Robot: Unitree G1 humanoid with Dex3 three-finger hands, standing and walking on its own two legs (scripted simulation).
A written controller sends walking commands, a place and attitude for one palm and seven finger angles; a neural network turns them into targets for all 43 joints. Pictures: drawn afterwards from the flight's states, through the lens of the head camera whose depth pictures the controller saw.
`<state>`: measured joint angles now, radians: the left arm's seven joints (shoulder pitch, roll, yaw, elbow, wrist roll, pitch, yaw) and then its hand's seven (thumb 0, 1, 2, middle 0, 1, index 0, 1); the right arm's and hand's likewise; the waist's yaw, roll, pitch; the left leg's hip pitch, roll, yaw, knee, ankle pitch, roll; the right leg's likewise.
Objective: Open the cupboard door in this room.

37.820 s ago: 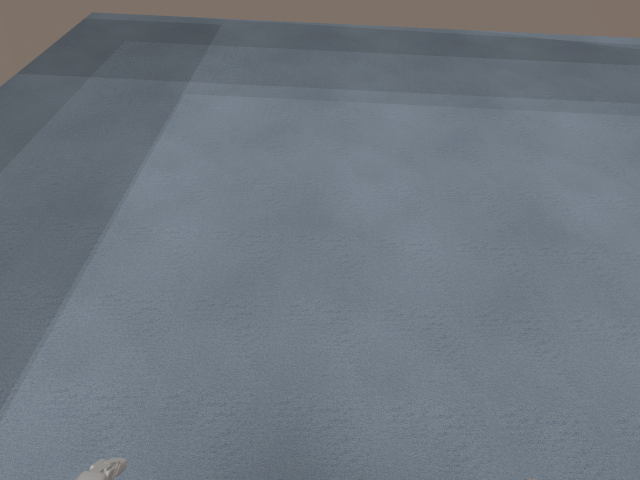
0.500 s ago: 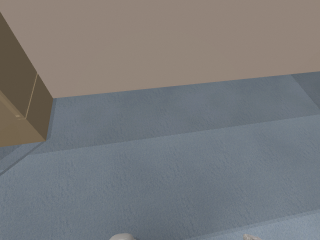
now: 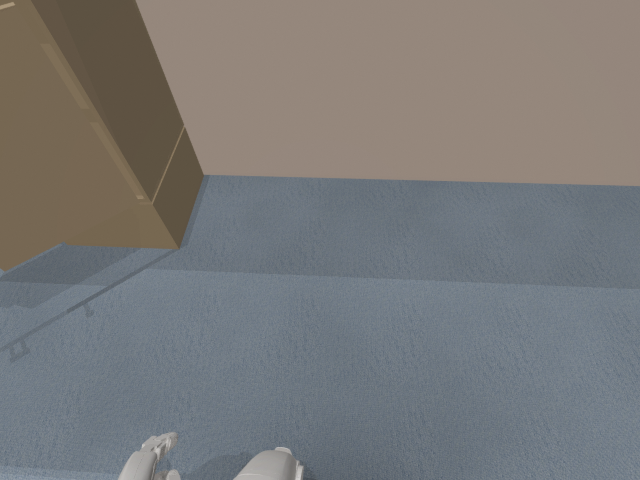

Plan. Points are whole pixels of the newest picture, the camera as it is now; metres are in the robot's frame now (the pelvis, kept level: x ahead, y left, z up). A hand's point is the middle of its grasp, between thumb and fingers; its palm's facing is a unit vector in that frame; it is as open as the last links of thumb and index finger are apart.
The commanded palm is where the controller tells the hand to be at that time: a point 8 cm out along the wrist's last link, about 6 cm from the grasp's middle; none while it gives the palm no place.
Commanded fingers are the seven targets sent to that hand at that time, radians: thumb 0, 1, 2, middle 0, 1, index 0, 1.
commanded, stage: turn to face it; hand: left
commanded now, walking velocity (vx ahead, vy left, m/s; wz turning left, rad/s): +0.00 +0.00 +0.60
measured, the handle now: out of the picture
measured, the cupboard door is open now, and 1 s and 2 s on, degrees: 42 42 42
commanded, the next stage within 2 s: take the last steps up to it in 0.92 s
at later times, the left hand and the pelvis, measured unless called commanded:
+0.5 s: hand out of the picture +0.02 +0.26 -0.16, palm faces +0.33 -0.91 -0.25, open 7.4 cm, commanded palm none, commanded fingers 0.00 0.90 0.90 -0.20 -0.30 -0.20 -0.30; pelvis +0.01 +0.03 +0.01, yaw +18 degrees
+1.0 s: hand out of the picture -0.03 +0.18 -0.16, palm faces +0.54 -0.81 -0.21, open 7.4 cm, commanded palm none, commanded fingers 0.00 0.90 0.90 -0.20 -0.30 -0.20 -0.30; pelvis +0.03 -0.01 +0.01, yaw +32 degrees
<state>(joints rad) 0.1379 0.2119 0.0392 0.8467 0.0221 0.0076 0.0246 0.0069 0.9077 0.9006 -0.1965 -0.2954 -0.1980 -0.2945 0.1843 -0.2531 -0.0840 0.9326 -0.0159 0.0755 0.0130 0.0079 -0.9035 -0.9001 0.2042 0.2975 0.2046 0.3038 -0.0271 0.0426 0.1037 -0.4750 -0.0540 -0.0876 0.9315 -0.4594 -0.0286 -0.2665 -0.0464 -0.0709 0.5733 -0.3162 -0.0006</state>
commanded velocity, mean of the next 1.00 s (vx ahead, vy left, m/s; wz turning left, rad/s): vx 0.00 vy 0.00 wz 0.46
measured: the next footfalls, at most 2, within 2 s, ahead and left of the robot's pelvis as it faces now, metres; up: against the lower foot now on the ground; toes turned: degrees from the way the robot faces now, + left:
left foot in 0.28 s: +0.04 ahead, +0.13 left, +0.00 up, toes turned +16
right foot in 0.70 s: +0.11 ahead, -0.11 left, +0.00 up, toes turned +22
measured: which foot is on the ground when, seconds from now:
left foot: up 0.00-0.26, down 0.28-0.70, up 0.72-1.00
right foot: down 0.00-0.28, up 0.30-0.68, down 0.70-1.00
